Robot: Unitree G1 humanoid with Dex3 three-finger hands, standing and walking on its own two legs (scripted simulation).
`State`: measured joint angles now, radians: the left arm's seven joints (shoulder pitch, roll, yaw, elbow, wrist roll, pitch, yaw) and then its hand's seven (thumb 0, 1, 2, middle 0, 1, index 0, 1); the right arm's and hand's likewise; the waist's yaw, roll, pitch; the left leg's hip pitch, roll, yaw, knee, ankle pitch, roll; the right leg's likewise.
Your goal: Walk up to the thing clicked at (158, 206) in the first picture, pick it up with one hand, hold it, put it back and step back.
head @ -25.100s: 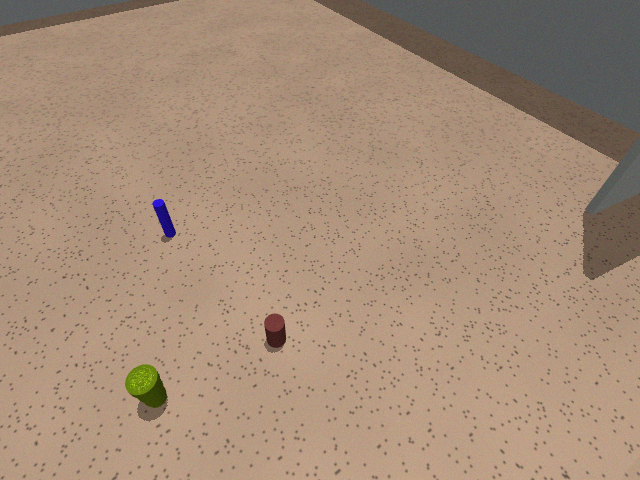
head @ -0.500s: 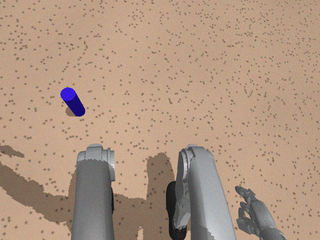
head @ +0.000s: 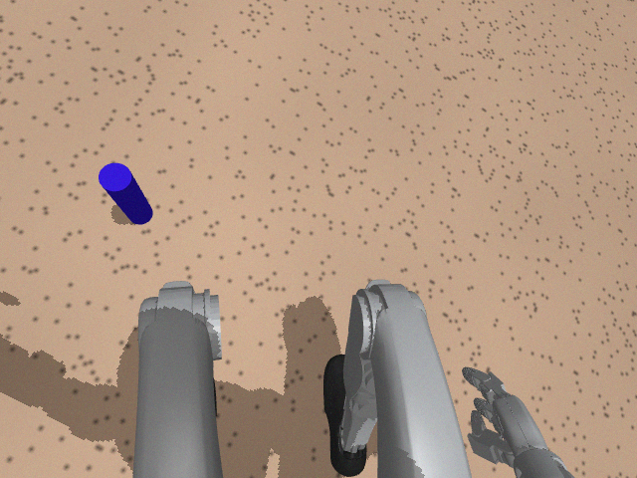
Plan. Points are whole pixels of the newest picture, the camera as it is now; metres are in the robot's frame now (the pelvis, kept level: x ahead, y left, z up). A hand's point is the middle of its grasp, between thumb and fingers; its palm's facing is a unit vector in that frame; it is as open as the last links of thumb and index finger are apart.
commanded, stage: approach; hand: left
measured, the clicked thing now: (129, 197) +0.48 +0.28 -0.29
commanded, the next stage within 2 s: close in in 0.44 s
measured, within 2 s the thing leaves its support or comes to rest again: neither
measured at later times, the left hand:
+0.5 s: hand (23, 210) +0.41 +0.37 -0.18, palm faces +0.22 -0.97 +0.02, open 17.6 cm
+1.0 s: hand (106, 220) +0.43 +0.30 -0.26, palm faces +0.25 -0.97 +0.00, open 17.4 cm
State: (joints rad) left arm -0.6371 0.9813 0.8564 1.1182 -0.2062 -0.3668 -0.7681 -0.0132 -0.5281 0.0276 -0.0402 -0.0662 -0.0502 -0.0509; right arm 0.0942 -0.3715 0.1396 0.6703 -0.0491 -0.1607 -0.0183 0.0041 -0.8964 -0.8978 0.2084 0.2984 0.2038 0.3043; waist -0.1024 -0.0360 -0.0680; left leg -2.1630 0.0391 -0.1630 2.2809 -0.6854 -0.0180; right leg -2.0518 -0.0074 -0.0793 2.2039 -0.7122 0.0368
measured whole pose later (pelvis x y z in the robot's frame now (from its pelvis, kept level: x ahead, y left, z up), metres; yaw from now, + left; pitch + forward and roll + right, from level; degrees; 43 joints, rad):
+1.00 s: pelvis -0.02 +0.02 -0.10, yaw -8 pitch +13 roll -17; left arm -0.63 0.87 0.66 1.43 -0.11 -1.01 -0.22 -0.02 -0.57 0.11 -0.04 -0.14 -0.07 -0.11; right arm -0.17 -0.38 0.46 0.57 -0.34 0.01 0.11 0.00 -0.90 -0.90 0.21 0.30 0.21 0.31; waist -0.23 -0.26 0.28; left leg -2.24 0.03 -0.37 2.67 -0.71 -0.01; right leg -2.06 0.08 -0.20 2.44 -0.66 0.07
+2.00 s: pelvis -0.02 +0.02 -0.09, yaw -10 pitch +12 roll -18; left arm -0.70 0.90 0.54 1.49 -0.10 -1.06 -0.03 -0.03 0.22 0.80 -0.73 -0.88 -0.80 -0.91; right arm -0.19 -0.37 0.53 0.55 -0.36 0.07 0.13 0.00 -0.86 -0.89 0.21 0.30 0.20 0.30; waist -0.26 -0.28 0.31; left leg -2.23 0.04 -0.41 2.67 -0.72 -0.02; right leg -2.05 0.09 -0.23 2.42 -0.64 0.09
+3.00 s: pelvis -0.01 +0.01 -0.06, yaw -5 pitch +24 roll -13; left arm -0.62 0.63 0.48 0.96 -0.12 -0.66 -0.13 -0.03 0.00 1.23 -0.94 -1.16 -1.04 -1.20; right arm 0.02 -0.30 0.22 0.60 -0.16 0.10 0.11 0.00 -0.87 -0.89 0.21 0.30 0.20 0.30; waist -0.16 -0.09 0.04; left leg -2.27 0.04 -0.25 2.50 -0.69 0.00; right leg -2.12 0.02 -0.13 2.36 -0.69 0.05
